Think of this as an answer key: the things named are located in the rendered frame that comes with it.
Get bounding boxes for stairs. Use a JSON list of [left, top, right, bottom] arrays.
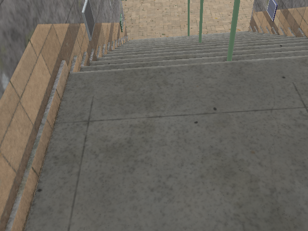
[[80, 31, 308, 72]]

